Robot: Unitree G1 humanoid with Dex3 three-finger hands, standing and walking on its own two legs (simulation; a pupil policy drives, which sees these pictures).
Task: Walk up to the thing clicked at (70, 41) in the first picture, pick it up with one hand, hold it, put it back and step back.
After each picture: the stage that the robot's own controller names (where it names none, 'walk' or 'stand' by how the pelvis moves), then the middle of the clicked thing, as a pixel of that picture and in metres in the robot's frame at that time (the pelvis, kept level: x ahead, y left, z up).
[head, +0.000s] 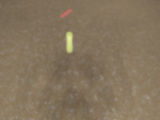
stand; (69, 42) +1.45 +0.11 -0.65
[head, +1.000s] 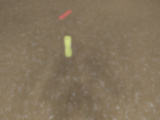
walk; (68, 46) +1.34 +0.20 -0.65
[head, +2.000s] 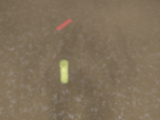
walk; (64, 72) +0.92 +0.16 -0.63
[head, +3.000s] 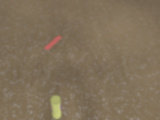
walk; (56, 107) +0.61 +0.14 -0.64
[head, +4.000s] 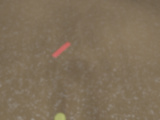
stand; out of the picture +0.47 +0.12 -0.65
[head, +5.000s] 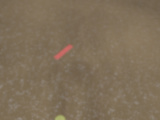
stand; out of the picture +0.47 +0.12 -0.65
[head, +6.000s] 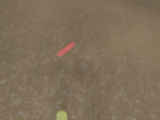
stand; out of the picture +0.49 +0.11 -0.65
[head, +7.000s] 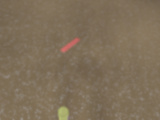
stand; (63, 118) +0.50 +0.10 -0.65
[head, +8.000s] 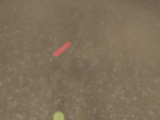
stand; out of the picture +0.48 +0.13 -0.65
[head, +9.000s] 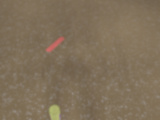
stand; (55, 117) +0.51 +0.15 -0.65
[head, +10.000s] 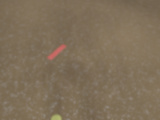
stand; out of the picture +0.48 +0.13 -0.66
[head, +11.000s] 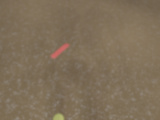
stand; out of the picture +0.48 +0.12 -0.66
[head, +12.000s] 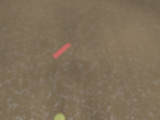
stand; out of the picture +0.47 +0.11 -0.66
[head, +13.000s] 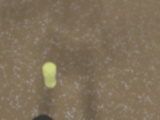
go down; (50, 76) +0.52 +0.13 -0.45
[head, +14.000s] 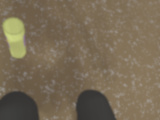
go down; (16, 41) +0.55 +0.21 -0.26
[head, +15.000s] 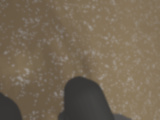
close in; out of the picture +0.53 +0.26 -0.18
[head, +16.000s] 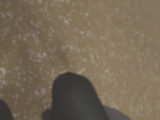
close; out of the picture +0.51 +0.29 -0.17
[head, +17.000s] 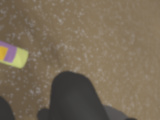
lift; out of the picture +0.47 +0.13 -0.26
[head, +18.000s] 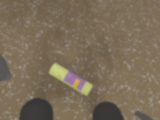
hold; (70, 79) +0.48 +0.03 -0.43
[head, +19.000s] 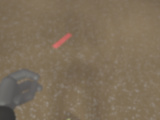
hold; out of the picture +0.41 -0.03 -0.69
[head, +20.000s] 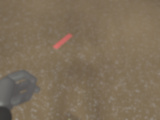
hold; out of the picture +0.41 -0.02 -0.70
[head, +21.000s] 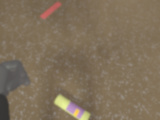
crouch; (72, 108) +0.43 -0.01 -0.62
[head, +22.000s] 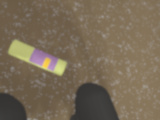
lower; (38, 58) +0.49 +0.06 -0.33
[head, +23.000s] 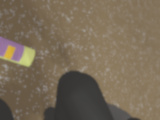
lower; out of the picture +0.47 +0.12 -0.26
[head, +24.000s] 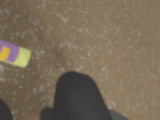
lower; out of the picture +0.47 +0.13 -0.26
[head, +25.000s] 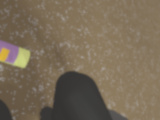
lower; out of the picture +0.47 +0.13 -0.27
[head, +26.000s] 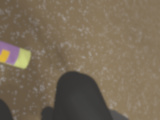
lower; out of the picture +0.47 +0.13 -0.27
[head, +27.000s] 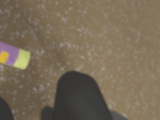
loosen; out of the picture +0.46 +0.13 -0.26
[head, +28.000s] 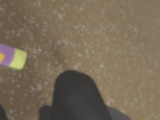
withdraw; out of the picture +0.46 +0.14 -0.26
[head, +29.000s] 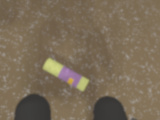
walk; (66, 74) +0.47 +0.05 -0.41
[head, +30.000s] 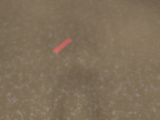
stand; out of the picture +0.38 -0.02 -0.68
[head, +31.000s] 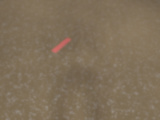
stand; out of the picture +0.39 +0.00 -0.69
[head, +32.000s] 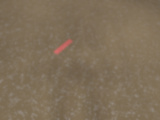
stand; out of the picture +0.38 -0.01 -0.72
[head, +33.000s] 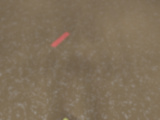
walk; out of the picture +0.41 +0.00 -0.73
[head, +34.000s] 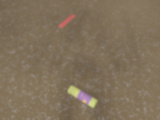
walk; (82, 96) +0.65 +0.01 -0.72
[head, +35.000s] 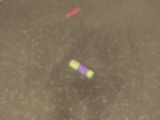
walk; (81, 68) +1.00 -0.04 -0.72
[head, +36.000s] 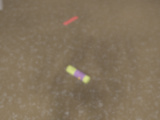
stand; (78, 74) +1.03 -0.01 -0.74
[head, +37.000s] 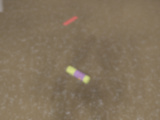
stand; (78, 74) +1.03 +0.01 -0.75
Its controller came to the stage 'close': yes
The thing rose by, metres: 0.00
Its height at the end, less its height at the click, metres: -0.09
